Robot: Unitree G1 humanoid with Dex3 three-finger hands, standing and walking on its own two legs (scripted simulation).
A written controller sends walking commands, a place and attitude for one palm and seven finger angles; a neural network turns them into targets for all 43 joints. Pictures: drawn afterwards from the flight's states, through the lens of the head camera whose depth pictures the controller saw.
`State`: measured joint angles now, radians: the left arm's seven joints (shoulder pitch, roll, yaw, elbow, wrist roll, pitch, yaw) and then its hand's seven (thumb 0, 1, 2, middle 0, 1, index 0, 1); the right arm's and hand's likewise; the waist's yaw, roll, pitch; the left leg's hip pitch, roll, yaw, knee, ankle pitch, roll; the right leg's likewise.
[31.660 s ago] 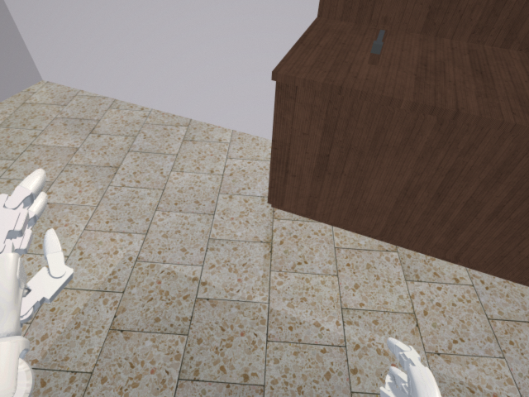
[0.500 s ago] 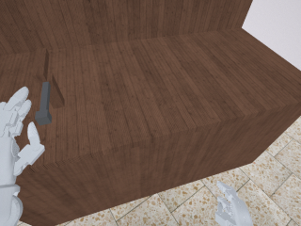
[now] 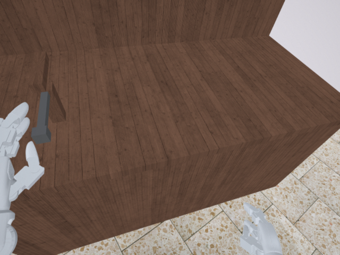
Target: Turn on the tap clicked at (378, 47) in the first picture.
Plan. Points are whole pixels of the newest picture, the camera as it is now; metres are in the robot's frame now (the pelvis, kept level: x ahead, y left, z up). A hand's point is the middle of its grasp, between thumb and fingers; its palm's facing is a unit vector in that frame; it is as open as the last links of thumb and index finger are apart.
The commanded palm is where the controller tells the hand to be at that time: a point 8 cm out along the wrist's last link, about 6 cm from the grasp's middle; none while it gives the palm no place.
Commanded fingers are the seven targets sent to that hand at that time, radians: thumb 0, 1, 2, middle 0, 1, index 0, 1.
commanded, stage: come to a stop and stand still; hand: left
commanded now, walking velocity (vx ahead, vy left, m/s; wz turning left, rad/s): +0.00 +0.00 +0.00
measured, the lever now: (41, 134) +0.32 +0.32 +0.10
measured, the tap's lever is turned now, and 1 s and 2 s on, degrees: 0 0 0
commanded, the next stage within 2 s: look again from close up in 0.14 s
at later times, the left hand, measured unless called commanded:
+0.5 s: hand (31, 172) +0.21 +0.26 +0.16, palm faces +0.41 -0.85 -0.34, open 7.4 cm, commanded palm +0.15 +0.29 +0.17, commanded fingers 0.00 0.90 0.90 -0.20 -0.30 -0.20 -0.30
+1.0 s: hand (54, 192) +0.19 +0.22 +0.14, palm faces +0.43 -0.83 -0.35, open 7.4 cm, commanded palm +0.14 +0.27 +0.17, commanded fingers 0.00 0.90 0.90 -0.20 -0.30 -0.20 -0.30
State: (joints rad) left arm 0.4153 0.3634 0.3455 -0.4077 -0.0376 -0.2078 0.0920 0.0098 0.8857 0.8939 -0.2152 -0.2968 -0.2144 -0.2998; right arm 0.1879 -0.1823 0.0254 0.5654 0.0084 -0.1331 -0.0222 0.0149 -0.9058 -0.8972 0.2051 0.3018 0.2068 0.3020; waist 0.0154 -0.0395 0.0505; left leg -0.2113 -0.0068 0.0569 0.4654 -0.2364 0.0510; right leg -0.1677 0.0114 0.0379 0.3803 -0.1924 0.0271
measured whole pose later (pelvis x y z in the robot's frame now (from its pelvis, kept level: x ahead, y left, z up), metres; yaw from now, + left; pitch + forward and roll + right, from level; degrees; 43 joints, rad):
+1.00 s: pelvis -0.02 -0.05 -0.02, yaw +3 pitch -1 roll +1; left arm 0.36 0.37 0.32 -0.36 -0.08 -0.08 0.08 0.01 0.89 0.89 -0.22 -0.30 -0.22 -0.30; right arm 0.15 -0.22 0.04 0.61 -0.02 -0.13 -0.02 0.02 -0.91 -0.90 0.21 0.30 0.21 0.30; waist 0.05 0.00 0.00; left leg -0.32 0.00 0.00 0.60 -0.27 -0.01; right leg -0.31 0.02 -0.04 0.63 -0.30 -0.04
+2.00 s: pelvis +0.00 -0.04 -0.02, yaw +5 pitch -1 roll +0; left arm 0.44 0.26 0.29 -0.53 -0.21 0.12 0.12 0.01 0.89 0.89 -0.21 -0.30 -0.21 -0.30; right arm 0.18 -0.21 0.07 0.65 0.03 -0.25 -0.09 0.02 -0.90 -0.90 0.21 0.30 0.21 0.30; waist 0.10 0.05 -0.06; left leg -0.31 -0.01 -0.04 0.64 -0.31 0.00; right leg -0.26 0.00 -0.08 0.63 -0.34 -0.03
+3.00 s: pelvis +0.01 -0.07 -0.02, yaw +6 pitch -2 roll +0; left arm 0.48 0.24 0.27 -0.59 -0.27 0.20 0.12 0.01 0.89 0.89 -0.21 -0.30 -0.21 -0.30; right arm 0.19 -0.25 0.05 0.67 0.04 -0.31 -0.09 0.02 -0.91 -0.90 0.20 0.30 0.21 0.30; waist 0.10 0.07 -0.07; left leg -0.28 0.01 -0.07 0.62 -0.31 -0.04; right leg -0.24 0.03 -0.11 0.62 -0.36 -0.07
